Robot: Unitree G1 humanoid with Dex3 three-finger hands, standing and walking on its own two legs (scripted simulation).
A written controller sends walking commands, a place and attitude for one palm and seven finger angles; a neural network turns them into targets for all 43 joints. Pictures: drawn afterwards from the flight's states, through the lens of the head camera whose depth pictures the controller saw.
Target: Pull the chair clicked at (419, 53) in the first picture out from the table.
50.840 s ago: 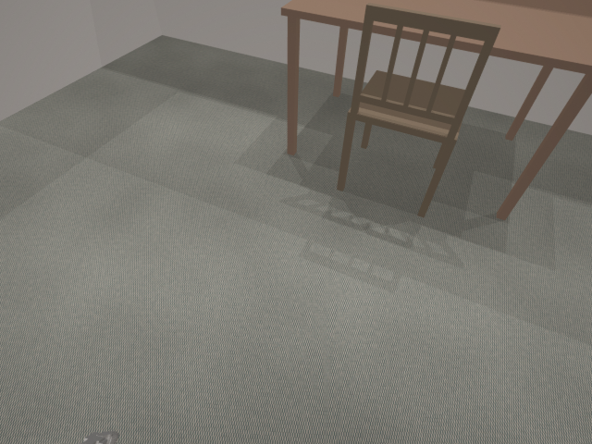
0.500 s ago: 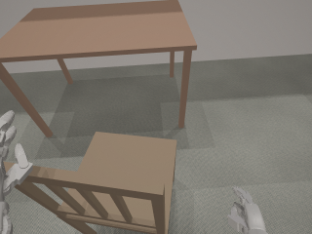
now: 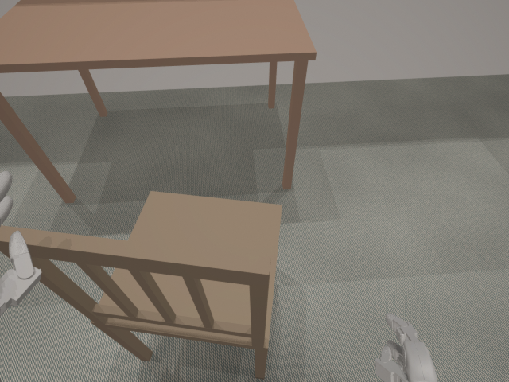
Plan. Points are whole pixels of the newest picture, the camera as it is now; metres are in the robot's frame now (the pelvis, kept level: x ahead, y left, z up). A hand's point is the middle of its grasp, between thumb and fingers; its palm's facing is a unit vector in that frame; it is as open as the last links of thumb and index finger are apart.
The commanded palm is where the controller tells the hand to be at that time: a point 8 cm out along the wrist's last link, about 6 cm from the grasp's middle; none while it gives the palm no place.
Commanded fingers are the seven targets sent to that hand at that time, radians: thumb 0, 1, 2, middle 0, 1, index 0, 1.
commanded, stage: step back with the hand held close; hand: left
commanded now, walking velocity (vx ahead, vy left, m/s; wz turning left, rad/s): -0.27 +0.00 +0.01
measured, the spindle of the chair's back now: (155, 295) +0.28 +0.22 -0.10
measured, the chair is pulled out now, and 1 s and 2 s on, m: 0.65 0.65 0.65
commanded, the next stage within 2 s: stop stepping back and stand still in 1.04 s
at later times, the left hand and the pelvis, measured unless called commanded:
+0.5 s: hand (16, 298) +0.17 +0.26 +0.16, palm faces +0.46 -0.76 -0.46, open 7.4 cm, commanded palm +0.10 +0.30 +0.18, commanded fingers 0.00 0.90 0.90 -0.20 -0.30 -0.20 -0.30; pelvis -0.03 +0.00 -0.02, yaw +1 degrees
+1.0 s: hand (29, 348) +0.12 +0.22 +0.16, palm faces +0.28 -0.81 -0.52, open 7.4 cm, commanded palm +0.06 +0.28 +0.18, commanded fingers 0.00 0.90 0.90 -0.20 -0.30 -0.20 -0.30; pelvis -0.09 -0.01 +0.00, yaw -2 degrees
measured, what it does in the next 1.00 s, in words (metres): steps on the spot: right foot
